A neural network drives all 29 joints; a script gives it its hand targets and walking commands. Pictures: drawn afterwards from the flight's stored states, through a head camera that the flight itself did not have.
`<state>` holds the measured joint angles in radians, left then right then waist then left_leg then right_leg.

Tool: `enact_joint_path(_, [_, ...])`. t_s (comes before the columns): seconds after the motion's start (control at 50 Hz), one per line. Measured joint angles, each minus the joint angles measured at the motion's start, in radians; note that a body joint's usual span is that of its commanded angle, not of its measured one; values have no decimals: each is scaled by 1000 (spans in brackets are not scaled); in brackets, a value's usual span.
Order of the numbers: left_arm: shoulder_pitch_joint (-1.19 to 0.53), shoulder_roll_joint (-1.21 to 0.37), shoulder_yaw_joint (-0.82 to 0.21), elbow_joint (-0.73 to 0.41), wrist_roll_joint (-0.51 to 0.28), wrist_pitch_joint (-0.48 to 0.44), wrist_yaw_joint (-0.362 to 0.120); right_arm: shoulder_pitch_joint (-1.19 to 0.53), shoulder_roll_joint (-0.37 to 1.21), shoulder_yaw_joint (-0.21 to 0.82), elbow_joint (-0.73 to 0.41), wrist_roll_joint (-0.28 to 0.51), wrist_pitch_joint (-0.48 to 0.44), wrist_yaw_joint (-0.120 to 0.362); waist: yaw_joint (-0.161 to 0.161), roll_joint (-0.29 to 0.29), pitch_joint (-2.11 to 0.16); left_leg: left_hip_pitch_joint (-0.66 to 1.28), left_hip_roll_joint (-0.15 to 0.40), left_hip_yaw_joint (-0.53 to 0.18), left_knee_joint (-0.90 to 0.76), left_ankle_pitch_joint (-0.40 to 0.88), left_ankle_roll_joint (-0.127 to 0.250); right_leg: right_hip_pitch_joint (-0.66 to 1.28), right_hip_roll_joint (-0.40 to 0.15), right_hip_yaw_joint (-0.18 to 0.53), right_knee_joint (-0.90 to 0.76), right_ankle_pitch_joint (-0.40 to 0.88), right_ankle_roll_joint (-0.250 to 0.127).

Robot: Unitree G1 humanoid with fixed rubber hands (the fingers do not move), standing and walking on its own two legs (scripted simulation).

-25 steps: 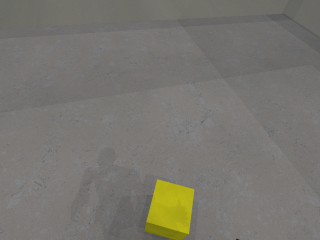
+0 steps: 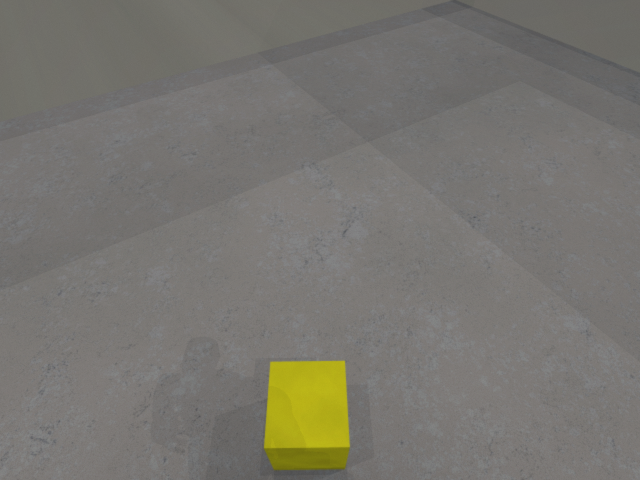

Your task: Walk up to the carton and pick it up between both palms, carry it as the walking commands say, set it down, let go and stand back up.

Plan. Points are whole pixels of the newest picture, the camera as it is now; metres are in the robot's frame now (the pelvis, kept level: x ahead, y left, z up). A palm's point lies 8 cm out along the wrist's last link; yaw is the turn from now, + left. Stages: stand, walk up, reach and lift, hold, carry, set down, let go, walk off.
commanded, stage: walk up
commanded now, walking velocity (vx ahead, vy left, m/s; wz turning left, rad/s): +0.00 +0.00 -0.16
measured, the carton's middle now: (308, 416) +0.41 +0.02 -0.64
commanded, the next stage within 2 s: stand in 1.20 s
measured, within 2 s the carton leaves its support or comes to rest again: neither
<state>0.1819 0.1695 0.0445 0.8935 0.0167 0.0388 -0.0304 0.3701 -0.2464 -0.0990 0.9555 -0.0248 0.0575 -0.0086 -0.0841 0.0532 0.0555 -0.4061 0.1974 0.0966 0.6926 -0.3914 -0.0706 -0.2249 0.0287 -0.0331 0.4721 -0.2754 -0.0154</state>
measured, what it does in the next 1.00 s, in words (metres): steps on the spot: left foot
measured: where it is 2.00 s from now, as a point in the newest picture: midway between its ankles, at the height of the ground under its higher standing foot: outside the picture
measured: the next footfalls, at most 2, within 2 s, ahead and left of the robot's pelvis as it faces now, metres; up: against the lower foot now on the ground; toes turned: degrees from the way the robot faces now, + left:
left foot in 0.32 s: +0.03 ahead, +0.10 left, +0.00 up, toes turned +1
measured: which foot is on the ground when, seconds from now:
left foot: up 0.00-0.30, down 0.32-1.00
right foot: down 0.00-1.00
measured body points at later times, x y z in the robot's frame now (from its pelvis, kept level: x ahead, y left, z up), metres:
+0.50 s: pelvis +0.02 -0.02 +0.01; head +0.03 -0.02 +0.46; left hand +0.03 +0.20 -0.15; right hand +0.04 -0.23 -0.15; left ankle -0.01 +0.09 -0.74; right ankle -0.01 -0.11 -0.74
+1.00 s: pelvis +0.01 +0.01 +0.01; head +0.01 +0.00 +0.46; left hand -0.02 +0.20 -0.16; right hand -0.04 -0.19 -0.15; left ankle -0.01 +0.09 -0.74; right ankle -0.01 -0.11 -0.74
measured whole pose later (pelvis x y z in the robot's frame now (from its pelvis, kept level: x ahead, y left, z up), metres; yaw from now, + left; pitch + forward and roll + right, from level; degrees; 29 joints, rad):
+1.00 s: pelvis +0.01 +0.01 +0.01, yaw +1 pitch -2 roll +0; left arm 0.30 0.08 0.00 1.18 0.01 -0.01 0.04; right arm 0.36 -0.09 0.00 1.18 -0.01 -0.01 -0.04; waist -0.01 0.01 0.04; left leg -0.10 -0.03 0.05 0.37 -0.23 0.04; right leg -0.10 0.00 -0.04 0.36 -0.22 0.00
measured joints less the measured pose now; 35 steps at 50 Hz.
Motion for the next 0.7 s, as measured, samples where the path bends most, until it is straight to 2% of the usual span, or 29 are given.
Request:
enact_joint_path(0.08, [41,-39,-21,35,6,-30,41,-16,14,10,16,5,4,16,29,22,-9,-30,-88,-73,145,43,8,57,-5,10,-97,63,-16])
enact_joint_path(0.18, [49,-57,-45,79,2,-60,55,-33,45,27,47,8,5,10,48,47,-20,51,-135,-93,76,56,29,106,10,-10,-150,77,-33])
enact_joint_path(0.26, [45,-65,-50,113,-2,-68,66,-63,67,39,71,16,4,-5,59,48,-25,148,-155,-96,-54,28,55,109,27,-27,-130,58,-41])
enact_joint_path(0.32, [41,-64,-48,142,-8,-65,68,-87,78,47,92,20,-15,-16,59,39,-27,236,-159,-93,-219,119,68,102,38,-41,-103,37,-38])
enact_joint_path(0.36, [36,-51,-38,162,-14,-63,74,-101,94,53,114,21,-31,-19,68,-1,-25,261,-176,-85,-261,123,72,106,20,-36,-98,31,-34])
enact_joint_path(0.48, [59,-35,-30,206,-17,-61,65,-120,109,71,159,22,-56,-24,88,-43,-27,291,-193,-68,-314,143,78,119,4,-20,-122,45,-24])
enact_joint_path(0.7, [112,-63,-42,278,-10,-48,66,-76,131,90,213,19,-61,-30,89,-44,-19,313,-208,-56,-329,149,96,132,-12,-7,-124,48,-6])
